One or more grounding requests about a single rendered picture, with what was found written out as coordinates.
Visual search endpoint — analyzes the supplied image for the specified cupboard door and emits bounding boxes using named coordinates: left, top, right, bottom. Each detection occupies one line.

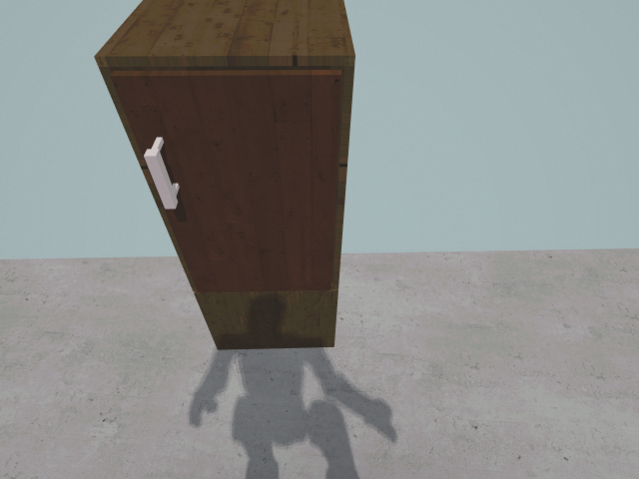
left=110, top=70, right=341, bottom=292

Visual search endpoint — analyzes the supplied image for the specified handle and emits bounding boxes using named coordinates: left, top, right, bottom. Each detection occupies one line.
left=144, top=137, right=179, bottom=209

